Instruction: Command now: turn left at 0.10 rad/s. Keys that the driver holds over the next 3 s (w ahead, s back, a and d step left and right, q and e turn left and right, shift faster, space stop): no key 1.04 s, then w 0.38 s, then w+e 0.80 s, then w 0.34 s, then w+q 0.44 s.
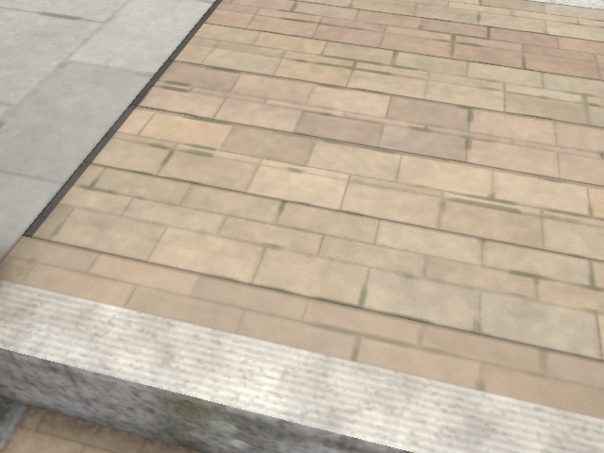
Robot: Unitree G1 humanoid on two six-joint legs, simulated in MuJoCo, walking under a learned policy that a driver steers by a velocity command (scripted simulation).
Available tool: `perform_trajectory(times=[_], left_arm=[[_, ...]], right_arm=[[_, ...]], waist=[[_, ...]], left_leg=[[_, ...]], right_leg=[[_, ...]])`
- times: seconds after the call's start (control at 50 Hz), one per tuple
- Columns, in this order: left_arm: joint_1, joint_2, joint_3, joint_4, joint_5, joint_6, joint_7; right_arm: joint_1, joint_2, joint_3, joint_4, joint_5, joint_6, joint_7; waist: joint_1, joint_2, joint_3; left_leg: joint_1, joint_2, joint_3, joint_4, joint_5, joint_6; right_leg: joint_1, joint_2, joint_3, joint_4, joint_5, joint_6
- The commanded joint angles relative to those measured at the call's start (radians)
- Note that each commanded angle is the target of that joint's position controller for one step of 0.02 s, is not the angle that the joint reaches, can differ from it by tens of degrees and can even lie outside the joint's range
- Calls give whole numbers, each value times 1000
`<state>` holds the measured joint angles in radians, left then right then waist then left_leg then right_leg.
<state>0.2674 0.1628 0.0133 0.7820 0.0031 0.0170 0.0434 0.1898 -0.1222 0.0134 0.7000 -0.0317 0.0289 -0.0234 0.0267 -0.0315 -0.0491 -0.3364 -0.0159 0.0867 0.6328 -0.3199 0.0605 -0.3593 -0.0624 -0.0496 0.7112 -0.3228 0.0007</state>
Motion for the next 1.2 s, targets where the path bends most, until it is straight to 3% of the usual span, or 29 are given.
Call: perform_trajectory(times=[0.02, 0.04, 0.08, 0.14, 0.26, 0.42, 0.74, 1.04, 1.08, 1.12, 1.2], left_arm=[[11, 39, 5, 14, 7, -17, -3], [-16, 53, 2, 28, 17, -18, -5], [-9, 103, 16, 79, 11, -16, -10], [24, 69, 10, 140, 7, -17, -20], [27, 60, 11, 208, 9, -14, -20], [42, 70, 2, 261, 13, 0, -12], [57, 66, -10, 311, 15, 5, -6], [67, 65, -10, 344, 16, -2, -8], [64, 99, 2, 335, 5, -2, -3], [53, 104, 3, 312, 1, -12, -2], [74, 70, -12, 291, 8, -43, -13]], right_arm=[[-77, -34, -3, -25, 2, -18, 7], [-68, -51, -7, -9, 11, -24, 10], [15, -82, -21, 31, 18, -33, 12], [22, -86, -26, 63, 16, -24, 7], [50, -66, -25, 118, 19, -19, 12], [90, -72, -24, 183, 22, -20, 9], [101, -85, -19, 250, 23, -17, 4], [103, -97, -17, 274, 20, -13, 1], [111, -160, -39, 276, 33, -14, -4], [92, -197, -53, 261, 37, -13, -10], [33, -192, -57, 216, 41, -23, -11]], waist=[[36, 141, 64], [18, 115, 74], [-23, 46, 41], [-15, 41, 15], [-15, 44, 1], [-14, 48, 13], [-18, 45, 50], [-22, 43, 54], [-24, 77, 47], [-22, 109, 88], [5, 88, 85]], left_leg=[[-34, 191, -278, -341, -132, 88], [-9, 153, -220, -296, -2, 53], [77, 120, -170, -262, 180, 31], [136, 110, -157, -240, 244, 45], [139, 102, -139, -251, 281, 56], [140, 95, -123, -249, 346, 45], [96, 93, -113, -269, 229, 44], [77, 95, -118, -276, 167, 48], [45, 103, -147, -294, -130, 94], [-6, 154, -235, -333, -335, 143], [-78, 184, -274, -304, -312, 167]], right_leg=[[47, -33, 61, -158, 75, -19], [59, -43, 76, -222, 137, -35], [63, -36, 78, -245, 152, -55], [78, -35, 72, -283, 166, -70], [125, -30, 54, -306, 196, -71], [140, -27, 47, -306, 239, -69], [137, -23, 45, -329, 213, -75], [125, -20, 45, -342, 187, -78], [88, 16, 13, -266, -33, -108], [-24, 20, 18, -205, -159, -135], [-58, 16, 41, -165, -142, -162]])
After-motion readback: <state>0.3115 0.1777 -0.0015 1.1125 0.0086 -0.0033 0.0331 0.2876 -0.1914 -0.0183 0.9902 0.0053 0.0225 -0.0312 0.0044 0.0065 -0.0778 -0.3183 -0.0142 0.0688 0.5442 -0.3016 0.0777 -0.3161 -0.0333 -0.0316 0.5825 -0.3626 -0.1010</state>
